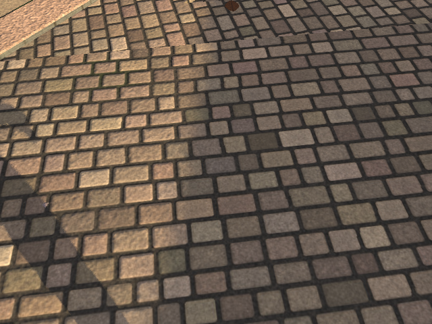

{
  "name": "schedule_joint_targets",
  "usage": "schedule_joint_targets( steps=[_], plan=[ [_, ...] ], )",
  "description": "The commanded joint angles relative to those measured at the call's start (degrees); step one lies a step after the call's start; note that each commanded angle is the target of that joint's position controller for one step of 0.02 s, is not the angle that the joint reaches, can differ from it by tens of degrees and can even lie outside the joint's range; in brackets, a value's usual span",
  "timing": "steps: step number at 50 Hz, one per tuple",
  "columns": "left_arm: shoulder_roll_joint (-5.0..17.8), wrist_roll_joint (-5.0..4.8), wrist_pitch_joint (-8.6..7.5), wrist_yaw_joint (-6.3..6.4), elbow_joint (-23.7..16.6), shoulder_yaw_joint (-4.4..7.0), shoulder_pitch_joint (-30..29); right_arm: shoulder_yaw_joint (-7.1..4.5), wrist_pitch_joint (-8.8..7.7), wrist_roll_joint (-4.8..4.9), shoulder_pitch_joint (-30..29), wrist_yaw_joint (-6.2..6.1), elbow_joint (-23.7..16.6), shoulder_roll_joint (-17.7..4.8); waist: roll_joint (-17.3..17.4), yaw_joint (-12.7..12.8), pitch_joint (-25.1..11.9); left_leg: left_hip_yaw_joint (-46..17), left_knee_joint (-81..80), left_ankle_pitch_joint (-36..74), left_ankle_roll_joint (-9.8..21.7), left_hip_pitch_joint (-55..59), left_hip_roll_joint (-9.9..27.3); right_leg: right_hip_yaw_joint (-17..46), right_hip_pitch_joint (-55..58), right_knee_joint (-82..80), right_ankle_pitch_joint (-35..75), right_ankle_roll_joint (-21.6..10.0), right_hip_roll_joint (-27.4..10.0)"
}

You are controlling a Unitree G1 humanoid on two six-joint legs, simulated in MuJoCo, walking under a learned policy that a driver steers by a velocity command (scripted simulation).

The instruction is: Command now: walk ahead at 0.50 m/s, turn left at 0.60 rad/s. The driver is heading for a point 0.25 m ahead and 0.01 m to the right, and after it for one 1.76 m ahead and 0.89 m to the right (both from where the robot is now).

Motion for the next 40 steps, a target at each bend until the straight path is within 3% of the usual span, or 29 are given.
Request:
schedule_joint_targets(
  steps=[1, 4, 5, 6, 7, 8, 9, 10, 11, 12, 13, 14, 17, 22, 27, 30, 31, 32, 33, 34, 35, 37, 39, 40],
  plan=[
    [8.51, -0.07, -0.6, 0.48, -2.97, 1.77, -0.52, 0.41, -0.78, -0.12, -6.68, 0.73, -5.71, -1.23, -7.19, -0.29, 2.26, 3.67, -7.5, 0.83, 1.03, 2.9, -0.3, 3.39, -1.51, -5.06, 22.35, -5.97, -15.17],
    [8.87, -0.14, 0.68, 0.75, -0.48, 1.36, 2.64, 0.65, -1.45, -1.16, -5.63, -0.22, -5.36, -0.49, -7.56, -0.68, 1.92, 5.57, -14.14, -5.94, 2.79, 9.78, -4.74, 2.44, 1.87, 2.54, 45.79, -5.53, -15.52],
    [9.47, -0.27, 1.01, 0.85, 0.19, 1.28, 2.89, 0.49, -2.02, -1.44, -1.56, -0.76, -3.81, -0.79, -8.49, -2.28, -0.45, 5.49, -16.53, -6.44, 3.75, 14.77, -6.75, 2.55, 2.82, 7.74, 53.6, -5.06, -15.09],
    [9.45, -0.67, 1.33, 0.9, 0.54, 1.01, 2.24, 0.1, -2.91, -1.97, 6.34, -1.36, -0.79, -1.54, -7.59, -5.95, -4.43, 4.85, -22.27, -1.25, 4.84, 24.16, -7.9, 1.67, 1.47, 16.29, 53.33, -3.88, -13.53],
    [8.16, -1.39, 1.2, 0.75, 0.14, 0.4, 2.27, -0.46, -3.73, -3.15, 13.52, -2.15, 1.76, -3.86, -5.55, -9.09, -9.86, 1.74, -24.3, 10.72, 5.8, 37.87, -3.13, 1.48, -5.93, 26.5, 41.17, -2.4, -11.18],
    [1.91, -1.92, 0.99, 0.37, -2.87, -1.2, 4.66, -1.45, -4.08, -3.91, 18.78, -3.15, 2.3, -9.58, 6.81, -8.52, -20.52, -15.6, -15.71, 46.48, 10.58, 57.64, 17.44, 1.37, -21.18, 45.61, -4.42, -0.52, -5.62],
    [3.19, -4.18, 2.18, 0.99, -2.03, -0.96, 7.69, -2.42, -3.58, 0.12, 19.73, -4.06, 2.04, -11.66, 9.3, -9.12, -31.34, -26.35, -17.21, 62.47, 18.7, 62.93, 25.39, 11.18, -27.15, 60.04, -23.78, 0.35, 1.53],
    [5.76, -3.42, 2.81, 1.36, -1.9, -0.06, 2.82, -2.03, -3.18, 1.53, 17.07, -4.64, 1.74, -9.45, 2.01, -8.81, -26.12, -17.3, -19.64, 59.2, 15.92, 55.86, 20.97, 17.17, -28.28, 59.12, -19.33, -0.02, -0.99],
    [4.45, -2.87, 2.83, 1.19, -2.36, -0.37, 0.11, -0.83, -3.33, 1.6, 12.05, -4.84, 2.02, -6.0, 3.05, -6.51, -16.53, -12.65, -23.12, 50.89, 13.19, 47.82, 18.44, 16.27, -30.32, 55.38, -16.48, -0.08, -2.78],
    [4.26, -1.74, 3.22, 1.23, -1.42, -0.19, -0.43, 0.26, -3.39, 1.39, 8.95, -4.96, 2.29, -2.73, 0.92, -4.34, -9.5, -9.21, -26.37, 43.57, 10.06, 40.0, 15.39, 15.59, -29.46, 51.38, -13.87, 0.2, -4.11],
    [4.12, -0.53, 4.17, 0.98, -0.76, 0.08, 0.38, 0.77, -3.4, 1.66, 6.72, -5.36, 2.2, -1.32, 1.9, -2.51, -6.4, -6.04, -28.83, 39.11, 8.32, 34.3, 13.31, 14.98, -26.72, 48.92, -11.24, 0.74, -4.62],
    [3.74, 0.29, 5.19, 0.7, 0.09, 0.37, 2.32, 0.83, -3.45, 1.46, 5.97, -5.6, 2.1, -1.5, 2.35, -1.4, -6.11, -3.35, -30.13, 38.48, 7.62, 29.96, 12.3, 13.72, -22.91, 49.54, -8.9, 1.2, -3.71],
    [2.43, 0.09, 6.66, 0.19, -0.38, 1.04, 3.18, 0.08, -4.19, 1.19, 4.66, -5.74, 1.83, -3.65, 2.51, 0.75, -7.5, 1.42, -31.99, 34.66, 8.98, 26.14, 11.94, 12.14, -21.57, 50.37, -5.18, 2.02, -2.39],
    [2.07, 0.81, 8.21, -0.51, -3.99, 1.19, -5.0, -0.03, -2.98, 0.63, 5.86, -6.46, 2.65, -2.92, 5.04, -1.16, -4.05, 4.93, -34.05, 12.27, 9.19, 24.78, 11.79, 10.77, -24.89, 39.71, -0.29, 2.22, -4.12],
    [2.99, 0.75, 8.58, -1.38, -7.34, 1.25, -9.14, -1.29, -1.38, 0.2, 8.14, -6.04, 3.23, -5.72, 4.6, -3.24, -4.41, 4.3, -30.95, 5.11, 9.42, 27.41, 15.24, 8.36, -22.4, 31.1, -5.37, 0.54, -3.26],
    [3.1, 0.3, 8.05, -1.48, -8.86, 1.38, -9.01, -2.12, -0.38, 0.49, 7.75, -5.95, 3.28, -7.45, 3.97, -2.96, -4.36, 4.61, -26.24, 2.92, 7.24, 28.33, 16.1, 7.02, -18.64, 23.13, -6.77, -1.15, -2.26],
    [2.96, 0.28, 7.39, -1.39, -8.84, 1.35, -7.78, -2.39, 0.04, 0.63, 7.82, -5.98, 3.52, -7.79, 2.12, -1.97, -4.6, 6.35, -22.49, 0.12, 4.83, 27.06, 14.86, 6.83, -14.7, 16.51, -2.24, -1.86, -1.41],
    [5.08, 0.58, 6.46, -0.97, -8.3, 1.85, -5.9, -2.38, 0.52, 0.23, 10.19, -5.83, 4.19, -6.73, -4.0, -1.69, -4.92, 8.85, -15.02, -6.41, 1.05, 24.56, 11.57, 11.91, -10.65, 8.7, 3.56, -2.87, -2.9],
    [11.72, 1.17, 5.52, -0.17, -9.09, 3.13, -4.58, -1.5, 1.08, -0.17, 11.57, -5.39, 2.54, -2.59, -19.06, -2.81, -4.91, 13.43, 1.15, -25.51, -3.18, 13.63, 4.33, 31.32, -5.5, 3.88, 21.31, -6.09, -17.6],
    [16.78, 0.11, 5.81, 0.09, -8.52, 4.82, -1.25, -1.06, 2.12, 0.53, 5.97, -5.97, -0.56, -2.42, -21.35, 0.47, -3.38, 6.13, 9.95, -36.09, -4.61, 4.71, -4.5, 40.81, -6.9, 3.13, 33.91, -15.92, -23.53],
    [14.18, -0.35, 6.16, 0.23, -8.07, 4.42, -0.22, -1.21, 2.71, 0.36, 4.78, -5.98, -0.3, -3.85, -12.21, 0.24, -3.19, 1.3, 15.5, -32.78, -4.94, 3.27, -2.66, 36.65, -6.1, 3.58, 32.64, -16.94, -21.27],
    [10.41, -0.46, 6.98, 0.64, -9.68, 3.23, -8.25, -1.42, 1.96, 1.34, 5.47, -5.66, 0.79, -3.74, -8.46, -3.33, -1.82, -1.42, 14.27, -22.99, -4.63, 3.73, -1.59, 28.94, -7.99, 3.49, 25.78, -12.98, -13.81],
    [8.52, -1.02, 6.97, 0.66, -11.12, 2.67, -11.09, -1.9, 1.82, 0.01, 7.1, -5.38, 1.56, -5.02, -8.49, -4.06, -4.79, -0.91, 15.51, -19.0, -4.84, 5.41, -2.63, 26.38, -6.32, 4.45, 30.37, -11.93, -11.13],
    [8.69, -1.11, 6.73, 0.49, -11.14, 2.71, -10.25, -1.9, 1.96, 0.13, 7.44, -5.25, 1.51, -4.75, -7.5, -3.92, -6.2, -1.16, 15.69, -18.49, -5.06, 5.97, -2.98, 26.38, -5.51, 4.88, 31.79, -11.97, -11.01]
  ],
)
